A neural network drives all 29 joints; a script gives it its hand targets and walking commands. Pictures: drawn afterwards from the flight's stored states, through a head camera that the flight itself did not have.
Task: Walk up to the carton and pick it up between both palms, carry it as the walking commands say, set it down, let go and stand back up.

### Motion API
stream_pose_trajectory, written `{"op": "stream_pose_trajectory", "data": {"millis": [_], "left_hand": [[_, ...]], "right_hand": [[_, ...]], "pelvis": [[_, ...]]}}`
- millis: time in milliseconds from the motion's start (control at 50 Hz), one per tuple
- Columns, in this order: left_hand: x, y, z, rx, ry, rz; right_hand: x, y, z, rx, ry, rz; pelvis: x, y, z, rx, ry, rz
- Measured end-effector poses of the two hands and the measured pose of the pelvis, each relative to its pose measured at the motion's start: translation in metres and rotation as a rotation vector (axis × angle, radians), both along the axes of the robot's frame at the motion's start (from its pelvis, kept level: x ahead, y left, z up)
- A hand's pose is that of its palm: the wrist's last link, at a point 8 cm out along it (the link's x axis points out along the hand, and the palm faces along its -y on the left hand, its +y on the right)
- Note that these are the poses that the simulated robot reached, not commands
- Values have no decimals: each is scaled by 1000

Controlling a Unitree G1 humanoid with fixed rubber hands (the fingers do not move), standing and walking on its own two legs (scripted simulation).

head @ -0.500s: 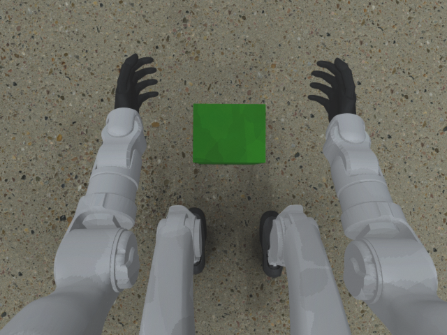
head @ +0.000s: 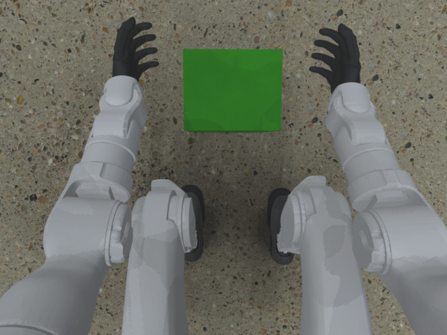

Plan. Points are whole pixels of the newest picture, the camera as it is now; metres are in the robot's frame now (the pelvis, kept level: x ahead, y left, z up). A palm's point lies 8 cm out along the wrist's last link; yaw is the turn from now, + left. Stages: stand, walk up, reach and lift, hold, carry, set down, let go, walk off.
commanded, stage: reach and lift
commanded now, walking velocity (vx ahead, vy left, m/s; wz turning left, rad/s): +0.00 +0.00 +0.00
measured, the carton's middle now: (230, 99) +0.47 +0.01 -0.32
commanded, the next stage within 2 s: none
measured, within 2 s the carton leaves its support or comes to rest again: leaves its support in 1.80 s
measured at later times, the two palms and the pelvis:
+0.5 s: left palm (138, 77) +0.50 +0.19 -0.25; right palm (329, 75) +0.50 -0.17 -0.24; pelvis -0.01 -0.01 -0.06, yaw -1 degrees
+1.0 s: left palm (153, 74) +0.50 +0.16 -0.24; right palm (317, 75) +0.50 -0.14 -0.24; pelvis -0.01 -0.01 -0.06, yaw -1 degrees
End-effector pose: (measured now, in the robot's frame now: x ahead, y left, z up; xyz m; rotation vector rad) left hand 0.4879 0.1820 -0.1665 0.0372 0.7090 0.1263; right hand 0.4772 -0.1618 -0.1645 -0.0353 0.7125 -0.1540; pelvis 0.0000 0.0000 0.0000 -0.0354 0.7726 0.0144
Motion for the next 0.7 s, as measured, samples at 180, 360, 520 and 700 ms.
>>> {"op": "stream_pose_trajectory", "data": {"millis": [180, 360, 520, 700], "left_hand": [[-5, 0, -52, 1, 37, -6], [4, 12, -76, 28, 42, -12], [12, 7, -79, 28, 25, -23], [10, 1, -76, 29, 35, -24]], "right_hand": [[2, -1, -48, -4, 32, 18], [18, -5, -71, -18, 38, 49], [24, -7, -74, -24, 27, 57], [19, -6, -74, -16, 35, 57]], "pelvis": [[-5, -2, -30, 5, -33, -5], [-7, -6, -56, 9, -56, -12], [-8, -7, -65, 6, -71, -16], [-10, -7, -62, 8, -69, -22]]}}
